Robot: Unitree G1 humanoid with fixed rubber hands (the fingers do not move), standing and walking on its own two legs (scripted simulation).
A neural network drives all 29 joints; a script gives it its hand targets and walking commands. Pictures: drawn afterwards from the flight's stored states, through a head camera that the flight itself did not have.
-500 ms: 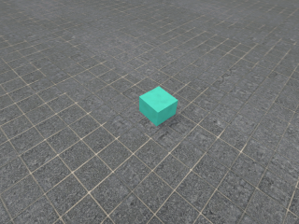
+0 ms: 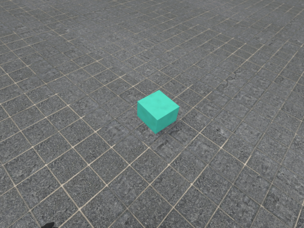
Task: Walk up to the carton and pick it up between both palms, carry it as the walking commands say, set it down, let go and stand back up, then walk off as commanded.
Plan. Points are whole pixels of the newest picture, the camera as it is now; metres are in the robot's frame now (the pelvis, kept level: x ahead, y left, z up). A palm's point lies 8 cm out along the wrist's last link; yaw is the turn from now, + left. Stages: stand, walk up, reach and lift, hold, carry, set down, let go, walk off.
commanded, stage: walk up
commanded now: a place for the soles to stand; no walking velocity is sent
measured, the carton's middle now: (157, 111) +1.10 -0.06 -0.66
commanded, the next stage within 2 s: none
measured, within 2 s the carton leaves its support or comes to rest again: neither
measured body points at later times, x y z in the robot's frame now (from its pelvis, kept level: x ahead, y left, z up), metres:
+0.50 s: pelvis +0.12 +0.03 +0.01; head +0.13 +0.07 +0.46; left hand +0.19 +0.32 -0.13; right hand +0.15 -0.28 -0.09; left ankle +0.11 +0.14 -0.72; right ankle +0.15 -0.11 -0.67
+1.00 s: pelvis +0.23 +0.01 +0.00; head +0.24 +0.03 +0.45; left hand +0.31 +0.31 -0.13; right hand +0.31 -0.31 -0.10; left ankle +0.28 +0.13 -0.72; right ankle +0.26 -0.12 -0.72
